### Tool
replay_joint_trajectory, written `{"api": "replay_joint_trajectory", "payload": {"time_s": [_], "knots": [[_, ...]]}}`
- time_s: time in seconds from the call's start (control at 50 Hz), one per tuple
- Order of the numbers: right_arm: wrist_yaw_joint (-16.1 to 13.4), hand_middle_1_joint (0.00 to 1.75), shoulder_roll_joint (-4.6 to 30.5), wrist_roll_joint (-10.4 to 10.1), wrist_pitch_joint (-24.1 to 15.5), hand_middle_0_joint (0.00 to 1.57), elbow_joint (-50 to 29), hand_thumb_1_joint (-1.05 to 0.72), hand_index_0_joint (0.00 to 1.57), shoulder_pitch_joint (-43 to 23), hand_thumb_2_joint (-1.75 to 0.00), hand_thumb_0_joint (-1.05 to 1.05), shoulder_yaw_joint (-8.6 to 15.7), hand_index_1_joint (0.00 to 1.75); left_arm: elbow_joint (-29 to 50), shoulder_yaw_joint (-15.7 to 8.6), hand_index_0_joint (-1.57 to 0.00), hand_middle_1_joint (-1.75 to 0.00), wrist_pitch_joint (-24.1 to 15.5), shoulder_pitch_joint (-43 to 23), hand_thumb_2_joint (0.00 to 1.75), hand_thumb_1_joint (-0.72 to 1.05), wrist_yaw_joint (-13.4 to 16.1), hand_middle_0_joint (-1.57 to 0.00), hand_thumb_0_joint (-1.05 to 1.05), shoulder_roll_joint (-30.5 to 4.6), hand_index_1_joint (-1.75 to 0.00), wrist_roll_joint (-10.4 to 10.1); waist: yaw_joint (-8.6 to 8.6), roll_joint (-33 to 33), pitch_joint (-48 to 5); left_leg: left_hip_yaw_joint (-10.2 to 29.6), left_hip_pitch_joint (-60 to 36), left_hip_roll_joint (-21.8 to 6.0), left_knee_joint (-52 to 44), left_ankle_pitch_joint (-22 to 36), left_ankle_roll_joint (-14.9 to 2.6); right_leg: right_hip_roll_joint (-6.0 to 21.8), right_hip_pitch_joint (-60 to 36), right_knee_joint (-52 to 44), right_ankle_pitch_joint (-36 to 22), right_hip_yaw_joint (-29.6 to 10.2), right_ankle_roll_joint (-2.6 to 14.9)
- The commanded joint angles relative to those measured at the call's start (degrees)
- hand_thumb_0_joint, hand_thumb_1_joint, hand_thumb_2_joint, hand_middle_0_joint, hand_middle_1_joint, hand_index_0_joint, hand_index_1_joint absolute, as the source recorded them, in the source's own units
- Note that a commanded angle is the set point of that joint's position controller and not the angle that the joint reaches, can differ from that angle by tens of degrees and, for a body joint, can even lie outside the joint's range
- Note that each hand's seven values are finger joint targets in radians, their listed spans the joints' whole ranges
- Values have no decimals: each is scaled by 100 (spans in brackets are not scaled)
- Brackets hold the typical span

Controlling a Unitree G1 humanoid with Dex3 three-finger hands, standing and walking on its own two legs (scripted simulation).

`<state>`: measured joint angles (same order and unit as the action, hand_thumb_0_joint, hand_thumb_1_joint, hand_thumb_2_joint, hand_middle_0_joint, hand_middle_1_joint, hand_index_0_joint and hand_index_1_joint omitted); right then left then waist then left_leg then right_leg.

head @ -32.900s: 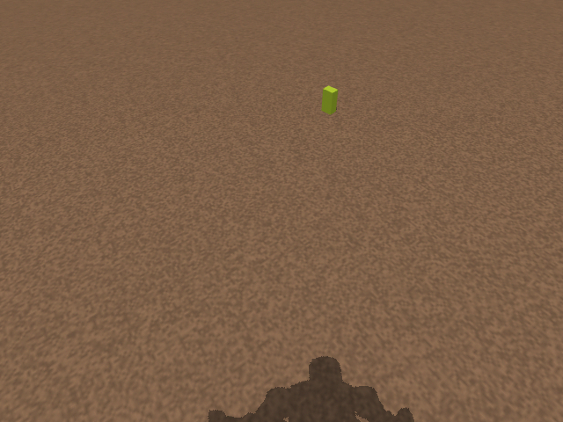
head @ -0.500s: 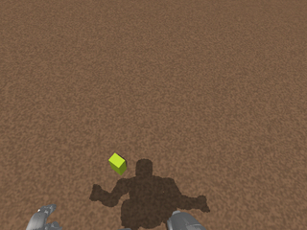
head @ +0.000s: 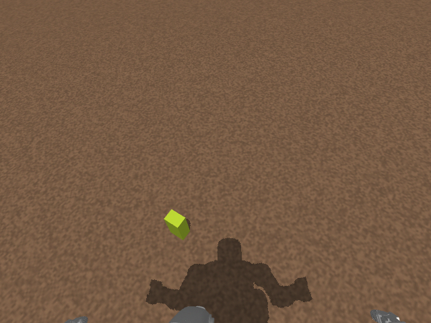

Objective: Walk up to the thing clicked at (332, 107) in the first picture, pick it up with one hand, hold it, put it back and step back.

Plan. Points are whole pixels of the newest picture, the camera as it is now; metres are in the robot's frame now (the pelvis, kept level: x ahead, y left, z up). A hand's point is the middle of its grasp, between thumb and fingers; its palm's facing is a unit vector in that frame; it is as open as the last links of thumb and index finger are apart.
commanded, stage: step back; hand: left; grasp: from the side
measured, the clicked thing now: (177, 225) +0.58 +0.24 -0.69
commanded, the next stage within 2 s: none
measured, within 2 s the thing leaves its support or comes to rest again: neither
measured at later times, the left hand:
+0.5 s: hand out of the picture -0.06 +0.29 -0.16, palm faces +0.04 -0.93 -0.36, open 7.4 cm
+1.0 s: hand out of the picture -0.18 +0.25 -0.14, palm faces +0.06 -0.91 -0.41, open 7.4 cm
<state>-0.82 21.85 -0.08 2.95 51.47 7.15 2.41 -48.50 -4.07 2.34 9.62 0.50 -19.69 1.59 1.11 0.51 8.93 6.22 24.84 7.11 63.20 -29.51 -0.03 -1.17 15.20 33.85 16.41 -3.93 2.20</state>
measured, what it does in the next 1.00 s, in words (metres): walks backwards: left foot, then right foot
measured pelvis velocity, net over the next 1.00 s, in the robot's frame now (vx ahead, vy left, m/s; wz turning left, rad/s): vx -0.31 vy -0.02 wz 0.09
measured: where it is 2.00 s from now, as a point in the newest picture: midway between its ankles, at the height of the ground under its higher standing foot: outside the picture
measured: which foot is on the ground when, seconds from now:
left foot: up 0.00-0.20, down 0.22-0.68, up 0.70-0.98, down 1.00-1.00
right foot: down 0.00-0.24, up 0.26-0.62, down 0.64-1.00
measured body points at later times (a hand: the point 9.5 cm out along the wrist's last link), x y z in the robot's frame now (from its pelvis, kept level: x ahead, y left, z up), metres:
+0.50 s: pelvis -0.14 +0.01 +0.00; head -0.08 +0.05 +0.44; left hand -0.06 +0.34 -0.13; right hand -0.02 -0.29 -0.10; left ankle -0.11 +0.12 -0.73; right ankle -0.19 -0.16 -0.65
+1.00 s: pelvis -0.31 -0.02 -0.02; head -0.25 -0.02 +0.43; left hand -0.18 +0.30 -0.12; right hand -0.24 -0.34 -0.14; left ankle -0.35 +0.08 -0.73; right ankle -0.23 -0.14 -0.73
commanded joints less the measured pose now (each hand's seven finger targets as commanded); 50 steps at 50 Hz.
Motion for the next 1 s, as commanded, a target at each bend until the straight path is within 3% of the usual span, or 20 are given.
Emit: {"api": "replay_joint_trajectory", "payload": {"time_s": [0.0,0.1,0.18,0.2,0.22,0.24,0.26,0.32,0.48,0.58,0.62,0.64,0.66,0.68,0.7,0.76,0.82,0.9,0.94,0.98], "knots": [[-141,30,1101,-24,-175,20,-348,-90,20,307,-90,0,252,30,763,-355,-20,-30,-141,-308,90,90,111,-20,0,-1326,-30,31,19,-659,-914,77,166,42,120,30,149,1123,-748,-823,-2906,-937,1018],[-139,30,1007,36,-226,20,-486,-90,20,314,-90,0,255,30,851,-382,-20,-30,-58,-35,90,90,127,-20,0,-1393,-30,56,130,-1167,-1295,-279,-127,-498,-1970,-96,148,1394,-1550,-537,-3087,-1040,1032],[-90,30,1007,140,-277,20,-242,-90,20,862,-90,0,363,30,948,-325,-20,-30,69,-273,90,90,47,-20,0,-1511,-30,-51,-196,-934,-1405,-595,-1470,-542,-4096,1916,-52,1028,-693,14,-2143,-771,507],[-89,30,1213,230,-292,20,-281,-90,20,778,-90,0,424,30,982,-281,-20,-30,97,-232,90,90,26,-20,0,-1321,-30,-69,-167,-375,-1350,242,-1752,-1112,-4215,2031,-222,710,35,275,-1177,-645,245],[-60,30,1778,305,-290,20,-380,-90,20,556,-90,0,532,30,1035,-246,-20,-30,81,-246,90,90,31,-20,0,-1111,-30,-87,-148,1101,-1162,1907,-1950,-2365,-4519,2724,-748,-216,1247,1342,738,-101,-45],[-34,30,2115,237,-286,20,-499,-90,20,373,-90,0,589,30,1063,-394,-20,-30,69,-712,90,90,122,-20,0,-1340,-30,-17,-454,1333,-864,2440,-818,-3115,-4641,3029,-1581,-467,1003,2517,2067,-359,-197],[-68,30,2058,241,-338,20,-565,-90,20,129,-90,0,592,30,1024,-422,-20,-30,66,-787,90,90,145,-20,0,-1450,-30,35,-399,1188,-662,2543,-441,-3223,-4634,3167,-1774,-358,886,3342,2007,-769,-188],[-122,30,1342,256,-372,20,-691,-90,20,-383,-90,0,378,30,681,-403,-20,-30,85,-3,90,90,78,-20,0,-1272,-30,-119,209,554,-699,543,-1320,-1990,-3997,4442,-1032,-621,1459,3945,1154,-899,-93],[-161,30,1359,151,-335,20,-714,-90,20,480,-90,0,501,30,769,-346,-20,-30,-3,-26,90,90,71,-20,0,-1163,-30,-22,-380,847,-1255,570,-2770,-2192,-3488,4582,-1434,-256,1411,2187,1334,-433,-500],[-88,30,1557,168,-205,20,-941,-90,20,-28,-90,0,519,30,392,-373,-20,-30,-56,574,90,90,-9,-20,0,-1201,-30,-11,-110,1064,-1460,467,-1642,-2093,-3272,3425,-1159,9,-100,-30,558,182,-260],[-67,30,1496,95,-143,20,-1013,-90,20,-244,-90,0,481,30,149,-426,-20,-30,-77,1039,90,90,-27,-20,0,-1295,-30,52,121,808,-1503,349,-766,-1864,-3083,2569,-754,-27,-879,-672,-255,204,-23],[-60,30,1311,67,-125,20,-1041,-90,20,-220,-90,0,440,30,201,-495,-20,-30,-82,1016,90,90,-42,-20,0,-1551,-30,123,132,94,-1277,223,-8,-1433,-2558,1599,-423,552,-862,-949,26,-865,201],[-87,30,983,59,-121,20,-1084,-90,20,-160,-90,0,360,30,402,-609,-20,-30,-89,706,90,90,-68,-20,0,-2012,-30,115,104,-1263,-891,-241,836,-367,-1518,32,-61,1592,-484,-1571,480,-2308,666],[-194,30,1163,84,-98,20,-1040,-90,20,-313,-90,0,455,30,658,-660,-20,-30,-76,119,90,90,-42,-20,0,-2464,-30,157,270,-1859,-649,11,269,-249,-54,-700,61,2473,991,-1905,290,-2966,1516],[-185,30,1374,71,-99,20,-907,-90,20,-155,-90,0,511,30,782,-612,-20,-30,-110,-292,90,90,-11,-20,0,-2293,-30,129,67,-1766,-361,294,-111,-402,530,-476,24,2458,1700,-2036,350,-2948,1497],[-124,30,1171,4,-137,20,-557,-90,20,394,-90,0,389,30,875,-437,-20,-30,-115,-757,90,90,48,-20,0,-1498,-30,91,-291,-928,-430,285,148,31,614,400,26,1114,819,-1199,-1047,-782,698],[-171,30,1079,24,-207,20,-574,-90,20,514,-90,0,301,30,893,-454,-20,-30,-86,-310,90,90,58,-20,0,-1449,-30,128,10,-1076,-771,39,381,-10,135,229,152,1105,-236,-887,-1529,-722,821],[-170,30,975,105,-295,20,-694,-90,20,520,-90,0,270,30,950,-452,-20,-30,-31,-110,90,90,154,-20,0,-1433,-30,140,124,-1385,-1126,-254,246,-597,-1840,-179,100,1596,-1341,-477,-2534,-958,982],[-151,30,1004,162,-327,20,-511,-90,20,883,-90,0,316,30,978,-417,-20,-30,37,-258,90,90,129,-20,0,-1478,-30,54,-24,-1251,-1343,-417,-424,-687,-3244,634,-14,1510,-1261,84,-2705,-809,822],[-134,30,1096,204,-332,20,-368,-90,20,1062,-90,0,392,30,1011,-306,-20,-30,144,-216,90,90,69,-20,0,-1393,-30,-14,-87,-637,-1285,-298,-1288,-674,-4176,2125,-120,1012,-364,569,-1696,-435,380]]}}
